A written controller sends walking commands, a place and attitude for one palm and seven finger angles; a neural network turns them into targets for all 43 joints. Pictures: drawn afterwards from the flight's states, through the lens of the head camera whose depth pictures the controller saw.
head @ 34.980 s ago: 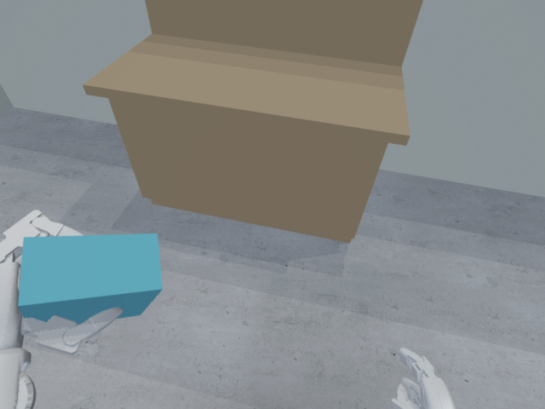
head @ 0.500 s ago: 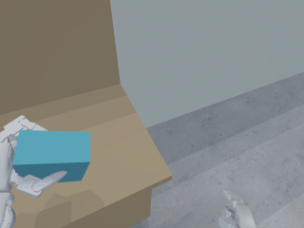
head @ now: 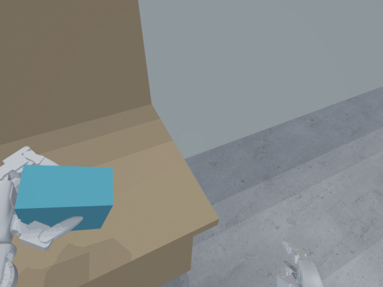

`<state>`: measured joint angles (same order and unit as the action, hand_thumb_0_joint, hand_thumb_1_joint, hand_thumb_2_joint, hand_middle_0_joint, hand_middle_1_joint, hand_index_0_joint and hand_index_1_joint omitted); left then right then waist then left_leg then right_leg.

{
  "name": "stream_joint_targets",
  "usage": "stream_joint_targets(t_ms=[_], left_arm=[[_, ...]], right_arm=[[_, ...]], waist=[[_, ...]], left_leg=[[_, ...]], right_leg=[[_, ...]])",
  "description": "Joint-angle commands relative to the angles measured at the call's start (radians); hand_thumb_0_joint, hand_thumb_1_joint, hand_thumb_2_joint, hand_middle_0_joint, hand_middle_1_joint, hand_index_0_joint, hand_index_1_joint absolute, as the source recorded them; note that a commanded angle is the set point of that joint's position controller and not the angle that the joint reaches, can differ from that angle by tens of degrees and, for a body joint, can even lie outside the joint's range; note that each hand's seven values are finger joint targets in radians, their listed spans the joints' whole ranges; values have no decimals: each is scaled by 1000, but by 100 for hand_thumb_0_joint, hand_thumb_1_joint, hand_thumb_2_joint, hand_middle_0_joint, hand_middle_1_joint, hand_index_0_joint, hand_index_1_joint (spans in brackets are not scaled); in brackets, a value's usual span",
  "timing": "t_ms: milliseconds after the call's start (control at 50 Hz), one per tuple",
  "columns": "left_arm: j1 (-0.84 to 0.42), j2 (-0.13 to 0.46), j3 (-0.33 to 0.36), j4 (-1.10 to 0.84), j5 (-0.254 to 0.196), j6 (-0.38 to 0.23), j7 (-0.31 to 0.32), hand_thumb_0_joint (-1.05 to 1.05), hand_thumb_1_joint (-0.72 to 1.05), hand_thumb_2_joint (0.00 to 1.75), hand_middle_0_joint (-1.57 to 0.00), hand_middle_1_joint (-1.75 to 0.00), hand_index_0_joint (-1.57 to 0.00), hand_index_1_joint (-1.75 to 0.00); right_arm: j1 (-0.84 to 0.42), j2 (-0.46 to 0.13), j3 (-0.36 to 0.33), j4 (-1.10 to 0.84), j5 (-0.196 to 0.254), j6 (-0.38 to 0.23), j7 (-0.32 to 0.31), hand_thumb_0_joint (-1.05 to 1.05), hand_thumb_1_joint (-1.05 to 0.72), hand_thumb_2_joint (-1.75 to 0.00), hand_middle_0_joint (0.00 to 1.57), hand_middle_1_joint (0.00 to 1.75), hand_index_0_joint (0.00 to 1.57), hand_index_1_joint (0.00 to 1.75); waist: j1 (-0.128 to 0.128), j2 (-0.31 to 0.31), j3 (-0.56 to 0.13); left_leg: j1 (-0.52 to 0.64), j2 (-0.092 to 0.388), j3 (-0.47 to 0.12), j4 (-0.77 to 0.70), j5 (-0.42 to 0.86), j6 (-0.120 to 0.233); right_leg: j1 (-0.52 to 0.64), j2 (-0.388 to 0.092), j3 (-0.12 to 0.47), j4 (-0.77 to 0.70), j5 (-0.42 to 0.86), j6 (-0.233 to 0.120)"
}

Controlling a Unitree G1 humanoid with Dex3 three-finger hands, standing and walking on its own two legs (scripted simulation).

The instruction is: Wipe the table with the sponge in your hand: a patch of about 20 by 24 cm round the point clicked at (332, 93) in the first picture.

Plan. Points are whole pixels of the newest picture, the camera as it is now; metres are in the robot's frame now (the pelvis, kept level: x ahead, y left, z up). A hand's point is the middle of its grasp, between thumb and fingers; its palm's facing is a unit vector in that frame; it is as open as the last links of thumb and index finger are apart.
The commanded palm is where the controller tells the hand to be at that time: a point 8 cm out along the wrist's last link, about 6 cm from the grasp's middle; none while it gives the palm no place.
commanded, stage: shuffle to correct the standing spot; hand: left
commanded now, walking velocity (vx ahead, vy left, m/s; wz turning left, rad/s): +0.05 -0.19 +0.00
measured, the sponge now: (81, 201) +0.23 +0.20 +0.13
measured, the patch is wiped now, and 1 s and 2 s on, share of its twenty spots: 0.00 0.00 0.00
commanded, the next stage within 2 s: none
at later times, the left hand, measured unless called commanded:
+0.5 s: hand (54, 194) +0.22 +0.23 +0.16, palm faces +0.31 -0.87 -0.38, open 10.1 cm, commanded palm +0.16 +0.27 +0.17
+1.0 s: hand (59, 198) +0.21 +0.22 +0.16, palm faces +0.32 -0.87 -0.37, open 10.1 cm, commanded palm +0.16 +0.27 +0.17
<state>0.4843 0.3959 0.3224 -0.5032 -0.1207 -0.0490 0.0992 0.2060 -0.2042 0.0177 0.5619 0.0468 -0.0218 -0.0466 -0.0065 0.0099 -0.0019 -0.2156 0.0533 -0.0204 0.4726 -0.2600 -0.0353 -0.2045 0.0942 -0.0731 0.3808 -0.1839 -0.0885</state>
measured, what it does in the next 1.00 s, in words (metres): stands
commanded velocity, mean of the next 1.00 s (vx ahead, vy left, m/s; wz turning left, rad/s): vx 0.04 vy -0.20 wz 0.00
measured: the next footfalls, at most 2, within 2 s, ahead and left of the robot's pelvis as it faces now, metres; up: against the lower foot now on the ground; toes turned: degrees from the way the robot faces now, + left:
none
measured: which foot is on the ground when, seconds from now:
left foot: down 0.00-1.00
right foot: down 0.00-1.00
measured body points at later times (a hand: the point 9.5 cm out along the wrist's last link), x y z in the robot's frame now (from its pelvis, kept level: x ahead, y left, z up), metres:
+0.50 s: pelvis +0.00 -0.01 +0.00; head +0.01 -0.01 +0.45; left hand +0.20 +0.27 +0.18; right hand +0.18 -0.24 -0.08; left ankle -0.01 +0.14 -0.74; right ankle +0.01 -0.06 -0.74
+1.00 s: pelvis +0.00 -0.01 +0.00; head +0.00 -0.02 +0.45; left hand +0.19 +0.27 +0.18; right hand +0.17 -0.25 -0.08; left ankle -0.01 +0.14 -0.74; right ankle +0.01 -0.06 -0.74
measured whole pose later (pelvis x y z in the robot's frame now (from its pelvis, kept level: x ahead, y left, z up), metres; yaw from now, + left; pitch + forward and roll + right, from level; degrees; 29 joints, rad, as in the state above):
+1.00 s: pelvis +0.00 -0.01 +0.00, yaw +0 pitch +0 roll -1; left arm 0.49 0.39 0.31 -0.50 -0.13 -0.03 0.11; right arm 0.20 -0.22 0.01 0.56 0.05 -0.01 -0.05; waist -0.01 0.03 -0.01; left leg -0.21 0.07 -0.03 0.47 -0.26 -0.05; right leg -0.20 0.11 -0.08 0.38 -0.19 -0.11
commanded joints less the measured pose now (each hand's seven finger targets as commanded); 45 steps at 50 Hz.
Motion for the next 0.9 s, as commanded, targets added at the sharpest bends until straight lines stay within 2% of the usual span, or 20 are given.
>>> stream_joint_targets(t_ms=[0,20,80,100,180,200,240,300,360,400,440,480,500,520,580,600,680,700,720,880], left_arm=[[-86,186,129,-227,-2,-68,24,0,10,130,-120,-160,-120,-160],[-82,165,115,-220,0,-67,24,0,10,130,-120,-160,-120,-160],[-82,160,111,-218,-1,-63,25,0,10,130,-120,-160,-120,-160],[-80,179,125,-217,-2,-64,26,0,10,130,-120,-160,-120,-160],[-74,166,118,-213,-1,-61,27,0,10,130,-120,-160,-120,-160],[-75,178,122,-217,-3,-61,26,0,10,130,-120,-160,-120,-160],[-81,162,108,-223,-1,-61,26,0,10,130,-120,-160,-120,-160],[-68,187,130,-229,-3,-63,27,0,10,130,-120,-160,-120,-160],[-66,167,117,-218,-5,-58,26,0,10,130,-120,-160,-120,-160],[-62,183,129,-211,-7,-57,26,0,10,130,-120,-160,-120,-160],[-61,165,115,-205,-6,-55,26,0,10,130,-120,-160,-120,-160],[-65,163,113,-202,-7,-53,25,0,10,130,-120,-160,-120,-160],[-70,179,121,-212,-9,-54,25,0,10,130,-120,-160,-120,-160],[-66,165,111,-214,-8,-55,26,0,10,130,-120,-160,-120,-160],[-72,168,112,-212,-6,-53,27,0,10,130,-120,-160,-120,-160],[-82,181,118,-222,-9,-54,27,0,10,130,-120,-160,-120,-160],[-92,165,106,-221,-5,-54,29,0,10,130,-120,-160,-120,-160],[-90,184,119,-221,-7,-54,30,0,10,130,-120,-160,-120,-160],[-81,168,109,-208,-6,-52,31,0,10,130,-120,-160,-120,-160],[-81,168,109,-206,-7,-47,31,0,10,130,-120,-160,-120,-160]], right_arm=[[-110,-126,-48,-156,-3,-51,-15,0,-90,-90,20,30,20,30],[-111,-120,-46,-159,-4,-50,-15,0,-90,-90,20,30,20,30],[-107,-124,-49,-161,-1,-51,-13,0,-90,-90,20,30,20,30],[-108,-127,-49,-155,-1,-51,-15,0,-90,-90,20,30,20,30],[-106,-126,-49,-159,-3,-49,-14,0,-90,-90,20,30,20,30],[-110,-129,-50,-157,0,-50,-15,0,-90,-90,20,30,20,30],[-111,-127,-47,-161,-2,-48,-15,0,-90,-90,20,30,20,30],[-109,-127,-50,-155,-2,-47,-16,0,-90,-90,20,30,20,30],[-109,-128,-50,-160,-2,-46,-14,0,-90,-90,20,30,20,30],[-112,-129,-52,-155,0,-45,-16,0,-90,-90,20,30,20,30],[-108,-128,-51,-159,-1,-42,-14,0,-90,-90,20,30,20,30],[-109,-128,-51,-159,-1,-40,-13,0,-90,-90,20,30,20,30],[-112,-131,-52,-155,2,-40,-15,0,-90,-90,20,30,20,30],[-113,-126,-50,-159,0,-39,-15,0,-90,-90,20,30,20,30],[-118,-127,-48,-162,-2,-39,-14,0,-90,-90,20,30,20,30],[-116,-129,-50,-156,2,-39,-16,0,-90,-90,20,30,20,30],[-114,-129,-49,-160,-1,-40,-14,0,-90,-90,20,30,20,30],[-117,-130,-49,-156,1,-40,-16,0,-90,-90,20,30,20,30],[-117,-124,-46,-159,0,-38,-16,0,-90,-90,20,30,20,30],[-116,-128,-48,-162,0,-37,-13,0,-90,-90,20,30,20,30]], waist=[[-1,75,-107],[-1,70,-99],[0,41,-103],[-2,62,-108],[0,44,-109],[-2,70,-113],[-1,72,-106],[-1,72,-127],[1,40,-127],[-2,57,-126],[-1,45,-125],[0,25,-119],[-3,52,-125],[-2,57,-123],[1,38,-105],[-2,44,-116],[1,50,-103],[-1,65,-108],[0,52,-103],[1,25,-112]], left_leg=[[26,96,-80,-69,99,73],[15,99,-82,-72,85,76],[16,88,-70,-43,88,73],[25,87,-75,-56,81,73],[14,91,-75,-47,119,74],[29,90,-75,-55,120,72],[18,94,-81,-60,113,74],[41,98,-79,-53,176,74],[35,99,-75,-37,202,71],[48,97,-70,-39,200,70],[36,98,-71,-34,206,70],[31,91,-66,-24,169,69],[46,91,-67,-33,172,69],[45,95,-70,-40,171,71],[32,95,-67,-36,154,72],[46,93,-73,-44,160,71],[31,92,-73,-43,127,72],[43,92,-73,-54,125,72],[32,93,-72,-55,109,74],[32,84,-61,-32,106,71]], right_leg=[[25,-176,144,-77,84,60],[27,-173,143,-78,71,63],[26,-183,152,-87,80,58],[19,-179,152,-87,70,55],[38,-181,146,-76,103,55],[28,-178,146,-75,102,54],[30,-173,140,-70,95,57],[46,-176,142,-59,156,55],[54,-180,140,-55,181,54],[43,-181,145,-57,189,55],[53,-181,139,-53,190,54],[44,-189,151,-68,169,53],[38,-188,152,-67,169,50],[40,-185,149,-63,163,53],[32,-186,153,-76,147,59],[32,-184,152,-72,151,55],[25,-185,159,-83,117,56],[21,-183,157,-82,112,57],[24,-182,154,-86,95,63],[24,-192,164,-97,93,57]])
